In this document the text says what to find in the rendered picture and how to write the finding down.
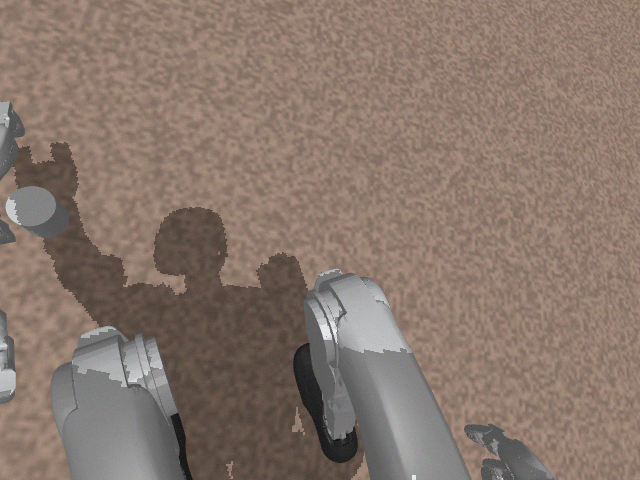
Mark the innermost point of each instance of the right robot foot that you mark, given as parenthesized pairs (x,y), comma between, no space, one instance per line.
(338,450)

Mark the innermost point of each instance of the tin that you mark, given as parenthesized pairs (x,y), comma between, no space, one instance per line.
(36,210)

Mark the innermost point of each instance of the left robot hand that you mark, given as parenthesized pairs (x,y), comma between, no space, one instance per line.
(10,127)

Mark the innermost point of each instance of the left robot arm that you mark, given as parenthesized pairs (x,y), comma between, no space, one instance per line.
(7,362)

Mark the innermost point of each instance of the right robot hand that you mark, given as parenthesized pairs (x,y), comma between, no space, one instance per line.
(517,461)

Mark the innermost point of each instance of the left robot foot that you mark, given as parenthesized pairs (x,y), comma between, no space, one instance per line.
(182,445)

